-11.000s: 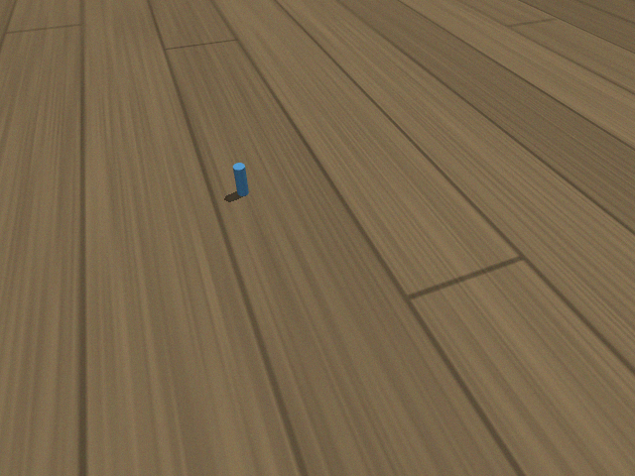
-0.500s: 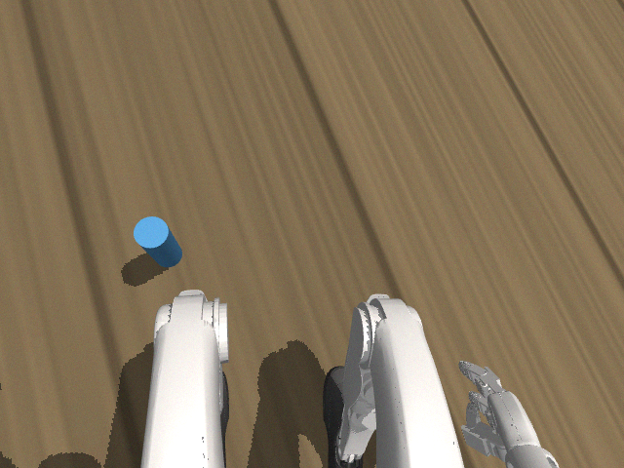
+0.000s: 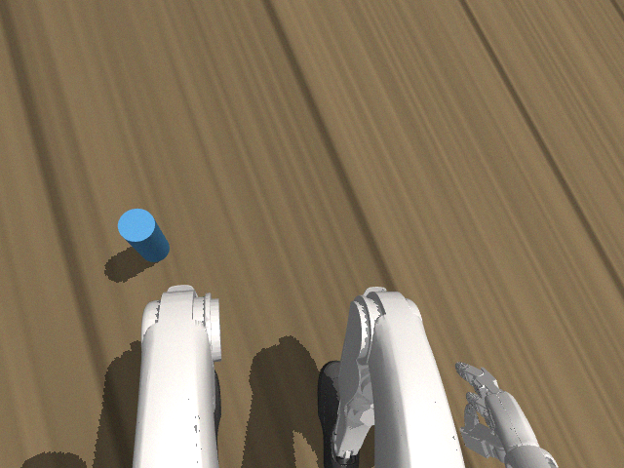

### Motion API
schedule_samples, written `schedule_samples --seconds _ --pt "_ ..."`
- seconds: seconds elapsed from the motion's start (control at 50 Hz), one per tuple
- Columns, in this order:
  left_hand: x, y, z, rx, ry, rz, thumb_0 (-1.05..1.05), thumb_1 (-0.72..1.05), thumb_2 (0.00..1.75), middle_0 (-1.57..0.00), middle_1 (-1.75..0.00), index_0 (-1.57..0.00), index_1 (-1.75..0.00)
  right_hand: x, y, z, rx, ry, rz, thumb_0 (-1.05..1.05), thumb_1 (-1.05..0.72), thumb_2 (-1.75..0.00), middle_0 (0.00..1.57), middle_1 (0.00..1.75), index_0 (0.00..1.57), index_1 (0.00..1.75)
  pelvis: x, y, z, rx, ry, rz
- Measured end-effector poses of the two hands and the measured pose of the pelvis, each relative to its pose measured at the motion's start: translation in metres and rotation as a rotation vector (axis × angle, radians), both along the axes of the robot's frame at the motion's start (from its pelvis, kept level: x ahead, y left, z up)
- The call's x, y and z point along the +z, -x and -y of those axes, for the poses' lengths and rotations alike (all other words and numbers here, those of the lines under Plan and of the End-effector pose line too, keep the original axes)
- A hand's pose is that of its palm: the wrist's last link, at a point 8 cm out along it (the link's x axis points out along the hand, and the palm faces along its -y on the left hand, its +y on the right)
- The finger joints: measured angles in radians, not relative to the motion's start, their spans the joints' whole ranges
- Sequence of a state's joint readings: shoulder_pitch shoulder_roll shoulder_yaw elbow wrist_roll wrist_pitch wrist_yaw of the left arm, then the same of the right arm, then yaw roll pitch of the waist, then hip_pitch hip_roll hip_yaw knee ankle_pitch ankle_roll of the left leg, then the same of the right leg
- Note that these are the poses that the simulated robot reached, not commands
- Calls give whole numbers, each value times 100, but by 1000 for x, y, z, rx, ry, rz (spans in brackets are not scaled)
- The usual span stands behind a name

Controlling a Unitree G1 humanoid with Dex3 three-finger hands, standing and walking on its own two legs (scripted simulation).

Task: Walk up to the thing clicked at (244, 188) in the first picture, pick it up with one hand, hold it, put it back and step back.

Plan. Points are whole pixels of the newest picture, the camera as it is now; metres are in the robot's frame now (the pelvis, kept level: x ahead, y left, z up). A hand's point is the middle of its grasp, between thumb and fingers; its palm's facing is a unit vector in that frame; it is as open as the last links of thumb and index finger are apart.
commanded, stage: approach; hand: left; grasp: from the side
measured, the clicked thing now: (146, 238) +0.43 +0.26 -0.30
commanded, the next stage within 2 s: close in in 0.48 s
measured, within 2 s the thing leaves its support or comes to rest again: neither
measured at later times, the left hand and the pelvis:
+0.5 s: hand (41, 244) +0.38 +0.36 -0.18, palm faces +0.13 -0.99 +0.02, open 17.6 cm; pelvis +0.00 +0.00 -0.07, yaw -5 degrees
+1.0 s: hand (125, 253) +0.39 +0.27 -0.26, palm faces +0.13 -0.99 +0.03, open 17.7 cm; pelvis -0.01 +0.01 -0.10, yaw -8 degrees
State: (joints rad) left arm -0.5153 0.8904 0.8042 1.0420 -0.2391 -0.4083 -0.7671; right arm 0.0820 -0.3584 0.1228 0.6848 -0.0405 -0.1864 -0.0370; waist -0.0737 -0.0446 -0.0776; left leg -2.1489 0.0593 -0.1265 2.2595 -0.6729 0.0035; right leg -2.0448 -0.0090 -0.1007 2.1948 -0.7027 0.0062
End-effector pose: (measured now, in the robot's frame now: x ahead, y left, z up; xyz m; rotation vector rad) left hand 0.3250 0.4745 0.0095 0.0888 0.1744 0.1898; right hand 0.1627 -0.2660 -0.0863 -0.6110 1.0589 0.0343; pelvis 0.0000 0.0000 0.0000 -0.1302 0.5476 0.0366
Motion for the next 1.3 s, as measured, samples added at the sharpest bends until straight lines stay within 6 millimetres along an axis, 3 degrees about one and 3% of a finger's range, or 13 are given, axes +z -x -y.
schedule_samples --seconds 0.1,0.18,0.46,0.68,0.82,1.12,1.3 --pt "-9 -1 -2 12 15 26 -1 -57 6 -7 -7 -4 -9 -4 -1 0 18 3 -4 1 -92 -91 20 30 20 30 -6 1 1 -5 1 6" --pt "-28 -4 1 24 41 69 -1 -59 5 -7 -7 -5 -9 -10 -2 1 50 14 -11 1 -92 -91 20 30 20 30 -15 1 1 -12 6 17" --pt "-175 -26 54 -36 119 51 -1 -58 4 -8 -7 -5 -9 -35 -4 -1 186 131 -81 1 -91 -90 20 30 20 30 -67 3 -2 -56 54 134" --pt "-242 -33 108 -92 157 39 -1 -59 4 -7 -9 -6 -10 -42 0 -10 269 198 -129 1 -92 -91 20 30 20 30 -90 8 -7 -79 95 236" --pt "-260 -38 130 -44 151 75 -1 -60 2 -7 -9 -7 -9 -41 6 -15 317 221 -150 1 -93 -90 20 30 20 30 -99 12 -9 -91 119 294" --pt "-273 -40 164 -51 125 102 -1 -61 1 -7 -7 -7 -6 -37 24 -19 348 250 -217 0 -93 -90 20 30 20 30 -105 17 -14 -100 151 343" --pt "-284 -45 174 -37 117 120 -1 -54 4 -6 -7 -6 -6 -36 29 -25 367 272 -250 0 -92 -90 20 30 20 30 -108 18 -16 -106 170 362"
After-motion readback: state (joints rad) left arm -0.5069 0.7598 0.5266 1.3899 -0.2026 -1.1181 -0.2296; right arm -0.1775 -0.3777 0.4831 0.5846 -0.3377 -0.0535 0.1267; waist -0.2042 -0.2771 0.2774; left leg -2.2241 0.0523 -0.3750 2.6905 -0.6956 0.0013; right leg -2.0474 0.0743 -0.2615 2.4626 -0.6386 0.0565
